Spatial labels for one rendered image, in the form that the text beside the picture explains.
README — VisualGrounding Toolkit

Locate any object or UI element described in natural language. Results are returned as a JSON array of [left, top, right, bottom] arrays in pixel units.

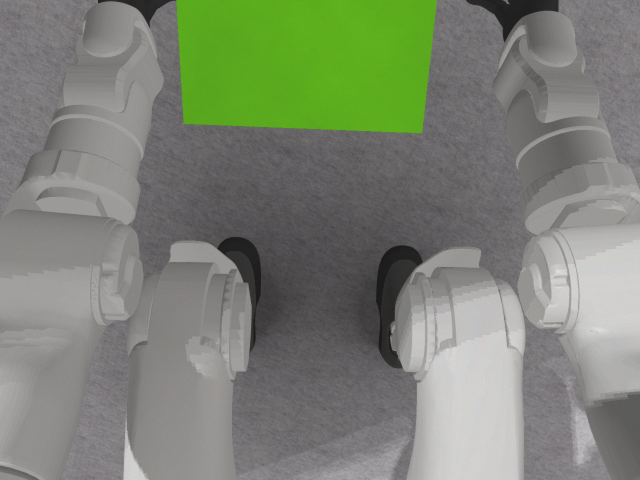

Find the right robot forearm
[[493, 11, 640, 235]]

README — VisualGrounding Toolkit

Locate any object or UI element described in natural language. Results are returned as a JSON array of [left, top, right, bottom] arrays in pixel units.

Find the left robot forearm
[[0, 1, 164, 225]]

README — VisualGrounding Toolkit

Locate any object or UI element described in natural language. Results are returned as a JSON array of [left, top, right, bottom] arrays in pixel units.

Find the robot right upper arm
[[517, 222, 640, 480]]

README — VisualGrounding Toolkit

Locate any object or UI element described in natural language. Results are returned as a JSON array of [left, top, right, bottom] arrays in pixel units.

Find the right robot hand
[[466, 0, 559, 43]]

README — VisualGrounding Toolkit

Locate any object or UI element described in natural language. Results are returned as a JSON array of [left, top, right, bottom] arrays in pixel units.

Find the robot left upper arm
[[0, 209, 144, 480]]

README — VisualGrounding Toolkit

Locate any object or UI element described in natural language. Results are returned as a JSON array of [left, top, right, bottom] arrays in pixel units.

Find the left robot foot
[[217, 237, 261, 354]]

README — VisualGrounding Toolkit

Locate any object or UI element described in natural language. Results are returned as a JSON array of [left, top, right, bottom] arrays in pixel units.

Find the carton
[[176, 0, 437, 133]]

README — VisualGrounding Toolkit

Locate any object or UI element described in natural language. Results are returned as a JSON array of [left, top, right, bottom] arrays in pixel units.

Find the left robot hand
[[98, 0, 176, 28]]

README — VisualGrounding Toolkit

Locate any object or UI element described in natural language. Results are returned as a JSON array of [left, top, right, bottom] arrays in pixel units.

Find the robot left shin
[[126, 241, 244, 357]]

